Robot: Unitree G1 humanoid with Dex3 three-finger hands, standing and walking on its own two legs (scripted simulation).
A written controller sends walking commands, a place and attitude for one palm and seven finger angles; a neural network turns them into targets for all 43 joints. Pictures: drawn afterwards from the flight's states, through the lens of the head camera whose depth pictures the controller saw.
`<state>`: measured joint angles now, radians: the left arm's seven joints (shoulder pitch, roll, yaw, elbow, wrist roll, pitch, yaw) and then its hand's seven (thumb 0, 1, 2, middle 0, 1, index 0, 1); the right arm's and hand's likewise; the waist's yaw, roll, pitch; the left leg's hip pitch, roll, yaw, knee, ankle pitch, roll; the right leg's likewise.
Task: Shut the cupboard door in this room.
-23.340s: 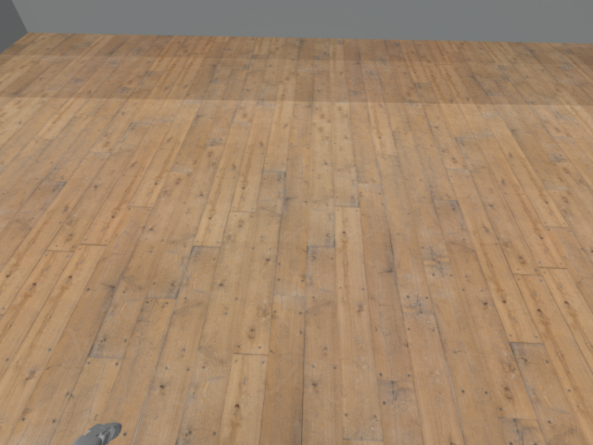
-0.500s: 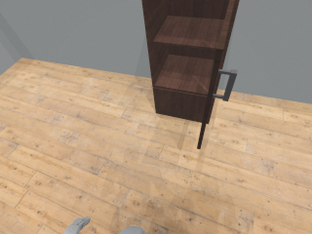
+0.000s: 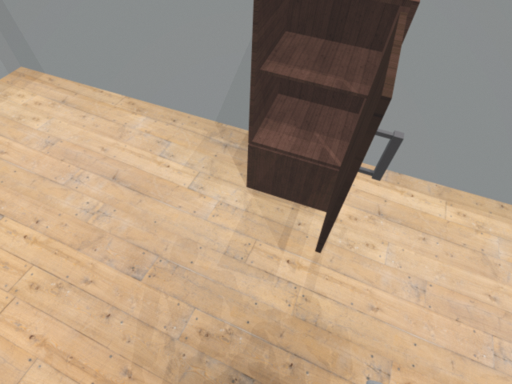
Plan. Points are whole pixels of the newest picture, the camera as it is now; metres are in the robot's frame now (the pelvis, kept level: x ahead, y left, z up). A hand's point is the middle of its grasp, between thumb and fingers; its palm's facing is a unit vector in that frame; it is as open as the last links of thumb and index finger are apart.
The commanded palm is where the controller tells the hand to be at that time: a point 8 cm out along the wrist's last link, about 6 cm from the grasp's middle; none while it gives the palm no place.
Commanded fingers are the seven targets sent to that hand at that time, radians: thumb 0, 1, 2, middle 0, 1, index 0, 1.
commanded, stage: turn or walk to find it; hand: left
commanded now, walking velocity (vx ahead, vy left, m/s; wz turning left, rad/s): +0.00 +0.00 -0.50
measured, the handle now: (377, 154) +0.61 -0.20 -0.01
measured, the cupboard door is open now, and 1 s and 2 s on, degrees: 89 89 89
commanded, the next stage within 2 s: stand and wait in 0.22 s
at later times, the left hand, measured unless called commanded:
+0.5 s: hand out of the picture +0.11 +0.18 -0.16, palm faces -0.16 -0.96 -0.24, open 7.3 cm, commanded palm none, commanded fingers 0.00 0.90 0.90 -0.20 -0.30 -0.20 -0.30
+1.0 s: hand out of the picture +0.05 +0.19 -0.17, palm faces -0.19 -0.96 -0.21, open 7.3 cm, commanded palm none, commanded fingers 0.00 0.90 0.90 -0.20 -0.30 -0.20 -0.30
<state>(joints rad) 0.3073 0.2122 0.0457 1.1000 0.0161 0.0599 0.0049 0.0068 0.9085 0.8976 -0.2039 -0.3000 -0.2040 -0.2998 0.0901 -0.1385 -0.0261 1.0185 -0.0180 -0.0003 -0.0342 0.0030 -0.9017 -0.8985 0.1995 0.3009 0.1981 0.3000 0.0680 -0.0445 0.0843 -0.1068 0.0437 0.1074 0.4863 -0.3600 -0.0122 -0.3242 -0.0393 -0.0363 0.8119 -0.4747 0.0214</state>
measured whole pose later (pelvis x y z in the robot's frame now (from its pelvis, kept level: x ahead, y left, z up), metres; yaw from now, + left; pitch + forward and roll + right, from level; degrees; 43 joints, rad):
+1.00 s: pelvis +0.00 +0.02 +0.01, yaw -11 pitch -1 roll +0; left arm 0.24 0.16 0.00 1.13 0.01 0.01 0.04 0.00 0.91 0.90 -0.20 -0.30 -0.20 -0.30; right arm 0.30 -0.12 -0.02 1.16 0.00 -0.01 -0.02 0.01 -0.91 -0.90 0.20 0.30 0.20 0.30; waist -0.02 0.01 0.04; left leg -0.16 -0.01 0.06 0.43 -0.25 0.02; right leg -0.15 -0.05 -0.05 0.45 -0.27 0.03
